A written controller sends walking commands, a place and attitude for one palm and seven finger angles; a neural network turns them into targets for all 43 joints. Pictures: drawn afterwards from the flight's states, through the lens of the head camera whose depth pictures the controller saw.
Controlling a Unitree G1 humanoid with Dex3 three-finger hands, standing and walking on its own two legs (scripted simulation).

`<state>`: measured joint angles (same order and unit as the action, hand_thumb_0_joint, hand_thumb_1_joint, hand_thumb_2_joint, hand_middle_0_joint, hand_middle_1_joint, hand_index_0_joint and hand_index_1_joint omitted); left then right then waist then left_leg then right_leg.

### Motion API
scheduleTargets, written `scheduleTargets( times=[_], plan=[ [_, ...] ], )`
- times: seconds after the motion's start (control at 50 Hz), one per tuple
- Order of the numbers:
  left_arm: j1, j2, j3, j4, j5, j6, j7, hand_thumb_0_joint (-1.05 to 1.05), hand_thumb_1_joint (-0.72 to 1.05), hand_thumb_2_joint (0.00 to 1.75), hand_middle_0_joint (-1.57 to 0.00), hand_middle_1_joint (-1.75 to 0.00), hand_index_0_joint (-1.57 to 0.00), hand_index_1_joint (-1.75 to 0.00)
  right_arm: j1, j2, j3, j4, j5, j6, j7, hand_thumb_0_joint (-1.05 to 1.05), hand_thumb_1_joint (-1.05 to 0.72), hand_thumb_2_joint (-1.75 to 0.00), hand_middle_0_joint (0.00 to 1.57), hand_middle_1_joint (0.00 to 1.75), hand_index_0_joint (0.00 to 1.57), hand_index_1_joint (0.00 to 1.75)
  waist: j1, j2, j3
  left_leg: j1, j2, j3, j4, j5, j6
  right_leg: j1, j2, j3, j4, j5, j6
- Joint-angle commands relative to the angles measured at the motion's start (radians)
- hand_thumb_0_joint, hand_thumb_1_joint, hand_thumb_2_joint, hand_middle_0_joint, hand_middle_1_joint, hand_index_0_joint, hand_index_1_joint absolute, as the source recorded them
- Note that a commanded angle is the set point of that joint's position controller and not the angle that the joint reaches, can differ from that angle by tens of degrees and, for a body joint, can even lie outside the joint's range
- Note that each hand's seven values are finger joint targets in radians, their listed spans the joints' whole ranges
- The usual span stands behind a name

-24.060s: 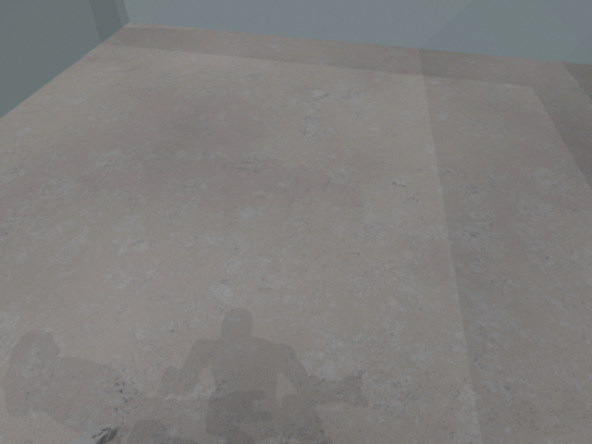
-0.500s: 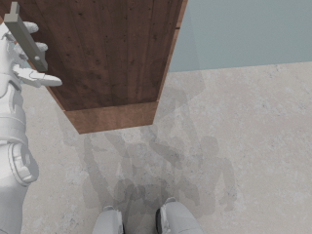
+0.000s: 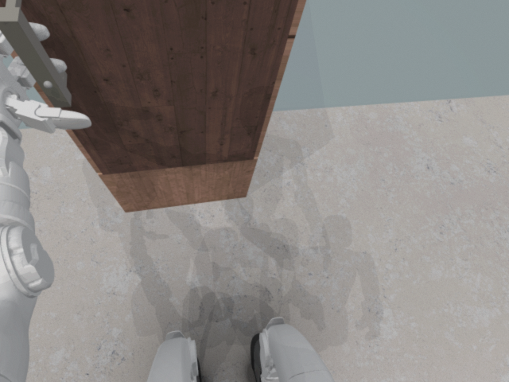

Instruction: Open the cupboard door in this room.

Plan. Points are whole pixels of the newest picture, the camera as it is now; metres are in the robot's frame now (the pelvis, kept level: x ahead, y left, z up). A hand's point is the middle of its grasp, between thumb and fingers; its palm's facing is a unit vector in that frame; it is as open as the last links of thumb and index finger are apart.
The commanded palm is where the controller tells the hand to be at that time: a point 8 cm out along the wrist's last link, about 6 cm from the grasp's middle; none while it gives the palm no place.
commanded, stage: close the thumb around the handle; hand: left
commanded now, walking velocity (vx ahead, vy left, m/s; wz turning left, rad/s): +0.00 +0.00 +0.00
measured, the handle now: (40, 53) +0.58 +0.25 +0.08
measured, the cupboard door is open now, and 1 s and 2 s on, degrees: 0 6 47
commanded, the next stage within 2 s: pull the door open along its arc in 0.58 s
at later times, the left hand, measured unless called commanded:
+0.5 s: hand (53, 86) +0.53 +0.23 +0.07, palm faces +0.03 -1.00 +0.00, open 6.1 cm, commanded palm +0.51 +0.27 +0.08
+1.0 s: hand (62, 110) +0.49 +0.21 +0.07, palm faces +0.06 -1.00 +0.00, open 5.9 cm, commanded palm +0.43 +0.26 +0.08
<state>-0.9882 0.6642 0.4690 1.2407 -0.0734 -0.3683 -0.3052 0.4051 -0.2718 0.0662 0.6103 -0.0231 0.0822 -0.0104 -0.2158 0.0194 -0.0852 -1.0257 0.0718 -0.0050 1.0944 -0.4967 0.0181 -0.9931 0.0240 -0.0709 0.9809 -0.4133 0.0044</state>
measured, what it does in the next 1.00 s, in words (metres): stands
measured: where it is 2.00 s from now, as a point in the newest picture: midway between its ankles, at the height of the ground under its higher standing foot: outside the picture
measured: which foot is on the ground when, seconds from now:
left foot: down 0.00-1.00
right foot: down 0.00-1.00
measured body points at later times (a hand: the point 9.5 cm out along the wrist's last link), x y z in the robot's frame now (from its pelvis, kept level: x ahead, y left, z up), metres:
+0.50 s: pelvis +0.00 +0.01 +0.00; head +0.15 +0.04 +0.43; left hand +0.52 +0.28 +0.08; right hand -0.01 -0.25 -0.10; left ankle +0.00 +0.10 -0.66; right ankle +0.02 -0.13 -0.66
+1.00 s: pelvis +0.01 +0.00 +0.01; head +0.13 +0.02 +0.44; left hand +0.48 +0.27 +0.08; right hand +0.00 -0.26 -0.10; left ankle +0.00 +0.10 -0.66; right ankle +0.02 -0.13 -0.66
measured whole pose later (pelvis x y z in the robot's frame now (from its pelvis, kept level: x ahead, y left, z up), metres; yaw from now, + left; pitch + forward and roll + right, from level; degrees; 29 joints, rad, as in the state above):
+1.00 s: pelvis +0.01 +0.00 +0.01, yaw -1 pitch +21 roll -3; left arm -0.71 0.49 0.43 0.98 -0.15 -0.37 -0.25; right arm 0.42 -0.26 0.04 0.59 0.00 0.10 0.01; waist -0.17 0.03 -0.11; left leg -0.91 0.07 0.03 1.03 -0.49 0.02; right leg -0.90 0.03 -0.03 0.93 -0.40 0.01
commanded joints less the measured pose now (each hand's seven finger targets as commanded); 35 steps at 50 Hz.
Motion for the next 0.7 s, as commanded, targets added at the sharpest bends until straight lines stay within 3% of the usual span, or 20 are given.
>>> scheduleTargets(
  times=[0.0,0.04,0.1,0.16,0.2,0.24,0.28,0.34,0.36,0.38,0.4,0.44,0.48,0.5,0.54,0.56,0.6,0.64,0.66,0.68],
  plan=[
    [-0.430,0.287,0.029,-0.212,-0.012,-0.051,0.006,0.00,-0.11,0.47,-0.33,-1.24,-0.33,-1.24,0.208,-0.199,-0.073,-0.025,0.000,-0.011,-0.014,0.00,-0.90,-0.90,0.20,0.30,0.20,0.30,0.001,0.192,-0.510,0.393,-0.032,-0.054,-0.116,0.444,0.010,0.218,0.035,0.028,-0.091,0.310,-0.016],
    [-0.442,0.282,0.029,-0.254,-0.011,-0.067,0.009,0.00,0.00,0.52,-0.34,-1.25,-0.34,-1.25,0.208,-0.196,-0.075,-0.027,-0.004,-0.012,-0.012,0.00,-0.90,-0.90,0.20,0.30,0.20,0.30,0.009,0.242,-0.552,0.443,-0.030,-0.059,-0.111,0.488,0.004,0.201,0.035,0.025,-0.082,0.322,-0.020],
    [-0.417,0.248,0.014,-0.229,-0.017,-0.063,0.012,0.00,0.17,0.59,-0.35,-1.27,-0.35,-1.27,0.209,-0.196,-0.077,-0.020,-0.004,-0.009,-0.009,0.00,-0.90,-0.90,0.20,0.30,0.20,0.30,-0.002,0.209,-0.508,0.445,-0.026,-0.062,-0.115,0.499,0.003,0.184,0.038,0.017,-0.088,0.320,-0.018],
    [-0.412,0.245,0.018,-0.231,-0.018,-0.061,0.013,0.00,0.34,0.66,-0.36,-1.29,-0.36,-1.29,0.213,-0.196,-0.079,-0.020,-0.005,-0.006,-0.008,0.00,-0.90,-0.90,0.20,0.30,0.20,0.30,0.002,0.220,-0.525,0.460,-0.026,-0.063,-0.112,0.522,0.001,0.181,0.038,0.018,-0.086,0.331,-0.019],
    [-0.386,0.250,0.023,-0.220,-0.017,-0.054,0.013,0.00,0.45,0.71,-0.37,-1.30,-0.37,-1.30,0.213,-0.197,-0.079,-0.024,-0.003,-0.003,-0.008,0.00,-0.90,-0.90,0.20,0.30,0.20,0.30,0.005,0.181,-0.509,0.438,-0.027,-0.059,-0.117,0.511,0.003,0.203,0.039,0.017,-0.090,0.336,-0.018],
    [-0.402,0.247,0.020,-0.245,-0.016,-0.062,0.014,0.00,0.56,0.76,-0.38,-1.31,-0.38,-1.31,0.212,-0.195,-0.078,-0.025,-0.004,-0.003,-0.007,0.00,-0.90,-0.90,0.20,0.30,0.20,0.30,0.010,0.217,-0.521,0.462,-0.025,-0.066,-0.118,0.536,-0.002,0.184,0.038,0.013,-0.084,0.334,-0.021],
    [-0.394,0.243,0.021,-0.237,-0.017,-0.062,0.018,0.00,0.68,0.80,-0.38,-1.33,-0.38,-1.33,0.213,-0.196,-0.080,-0.023,-0.005,-0.002,-0.007,0.00,-0.90,-0.90,0.20,0.30,0.20,0.30,0.004,0.192,-0.504,0.465,-0.023,-0.067,-0.119,0.536,-0.002,0.181,0.039,0.011,-0.088,0.331,-0.020],
    [-0.394,0.260,0.040,-0.266,-0.020,-0.077,0.021,0.00,0.84,0.88,-0.40,-1.34,-0.40,-1.34,0.212,-0.196,-0.082,-0.027,-0.006,-0.001,-0.004,0.00,-0.90,-0.90,0.20,0.30,0.20,0.30,0.019,0.214,-0.546,0.481,-0.024,-0.068,-0.116,0.558,-0.005,0.194,0.040,0.013,-0.081,0.343,-0.022],
    [-0.377,0.234,0.022,-0.248,-0.017,-0.075,0.021,0.00,0.90,0.90,-0.40,-1.35,-0.40,-1.35,0.209,-0.192,-0.081,-0.029,-0.004,0.000,-0.004,0.00,-0.90,-0.90,0.20,0.30,0.20,0.30,0.016,0.199,-0.524,0.474,-0.025,-0.069,-0.119,0.549,-0.005,0.188,0.040,0.011,-0.082,0.334,-0.022],
    [-0.387,0.204,-0.001,-0.239,-0.019,-0.071,0.020,0.00,0.90,0.90,-0.40,-1.35,-0.40,-1.35,0.205,-0.190,-0.081,-0.024,-0.004,-0.001,-0.002,0.00,-0.90,-0.90,0.20,0.30,0.20,0.30,0.002,0.205,-0.494,0.469,-0.024,-0.065,-0.120,0.528,-0.004,0.170,0.040,0.009,-0.089,0.322,-0.019],
    [-0.375,0.235,0.027,-0.229,-0.021,-0.067,0.022,0.00,0.90,0.90,-0.40,-1.35,-0.40,-1.35,0.209,-0.196,-0.082,-0.024,-0.005,0.000,-0.003,0.00,-0.90,-0.90,0.20,0.30,0.20,0.30,0.009,0.167,-0.489,0.445,-0.025,-0.064,-0.122,0.507,0.000,0.190,0.041,0.010,-0.091,0.317,-0.019],
    [-0.385,0.282,0.061,-0.252,-0.019,-0.073,0.027,0.00,0.90,0.90,-0.40,-1.35,-0.40,-1.35,0.204,-0.197,-0.081,-0.034,-0.003,0.002,-0.009,0.00,-0.90,-0.90,0.20,0.30,0.20,0.30,0.022,0.192,-0.528,0.450,-0.028,-0.064,-0.122,0.523,-0.001,0.207,0.037,0.016,-0.082,0.332,-0.020],
    [-0.391,0.245,0.040,-0.245,-0.022,-0.069,0.039,0.00,0.90,0.90,-0.40,-1.35,-0.40,-1.35,0.197,-0.188,-0.079,-0.034,-0.002,0.001,-0.007,0.00,-0.90,-0.90,0.20,0.30,0.20,0.30,0.018,0.196,-0.488,0.446,-0.028,-0.061,-0.126,0.512,-0.004,0.195,0.036,0.012,-0.087,0.322,-0.019],
    [-0.381,0.262,0.057,-0.246,-0.020,-0.069,0.049,0.00,0.90,0.90,-0.40,-1.35,-0.40,-1.35,0.201,-0.192,-0.081,-0.038,-0.004,0.000,-0.007,0.00,-0.90,-0.90,0.20,0.30,0.20,0.30,0.022,0.170,-0.498,0.432,-0.030,-0.060,-0.126,0.501,-0.001,0.210,0.037,0.013,-0.087,0.320,-0.017],
    [-0.386,0.278,0.061,-0.247,-0.006,-0.076,0.060,0.00,0.90,0.90,-0.40,-1.35,-0.40,-1.35,0.195,-0.190,-0.078,-0.041,-0.004,-0.003,-0.007,0.00,-0.90,-0.90,0.20,0.30,0.20,0.30,0.022,0.184,-0.508,0.424,-0.031,-0.058,-0.120,0.494,0.000,0.208,0.035,0.019,-0.081,0.321,-0.017],
    [-0.397,0.255,0.035,-0.233,0.000,-0.076,0.061,0.00,0.90,0.90,-0.40,-1.35,-0.40,-1.35,0.192,-0.188,-0.075,-0.039,-0.004,-0.003,-0.006,0.00,-0.90,-0.90,0.20,0.30,0.20,0.30,0.013,0.181,-0.481,0.415,-0.031,-0.061,-0.124,0.475,-0.001,0.196,0.034,0.016,-0.083,0.305,-0.017],
    [-0.397,0.265,0.036,-0.193,0.005,-0.070,0.064,0.00,0.90,0.90,-0.40,-1.35,-0.40,-1.35,0.187,-0.192,-0.073,-0.041,-0.001,-0.005,-0.008,0.00,-0.90,-0.90,0.20,0.30,0.20,0.30,0.007,0.158,-0.443,0.367,-0.034,-0.053,-0.128,0.406,0.005,0.205,0.035,0.024,-0.093,0.272,-0.016],
    [-0.426,0.317,0.064,-0.228,0.012,-0.084,0.063,0.00,0.90,0.90,-0.40,-1.35,-0.40,-1.35,0.190,-0.198,-0.074,-0.043,-0.003,-0.007,-0.012,0.00,-0.90,-0.90,0.20,0.30,0.20,0.30,0.015,0.178,-0.500,0.386,-0.035,-0.057,-0.124,0.425,0.005,0.220,0.032,0.028,-0.084,0.285,-0.018],
    [-0.420,0.297,0.050,-0.232,0.012,-0.086,0.059,0.00,0.90,0.90,-0.40,-1.35,-0.40,-1.35,0.187,-0.194,-0.074,-0.045,-0.003,-0.009,-0.012,0.00,-0.90,-0.90,0.20,0.30,0.20,0.30,0.014,0.189,-0.516,0.400,-0.035,-0.056,-0.122,0.429,0.004,0.214,0.032,0.027,-0.081,0.285,-0.017],
    [-0.403,0.186,-0.020,-0.235,0.001,-0.085,0.053,0.00,0.90,0.90,-0.40,-1.35,-0.40,-1.35,0.181,-0.183,-0.075,-0.047,-0.003,-0.014,-0.006,0.00,-0.90,-0.90,0.20,0.30,0.20,0.30,0.009,0.203,-0.509,0.418,-0.037,-0.056,-0.125,0.420,0.001,0.190,0.033,0.022,-0.086,0.268,-0.018]
  ],
)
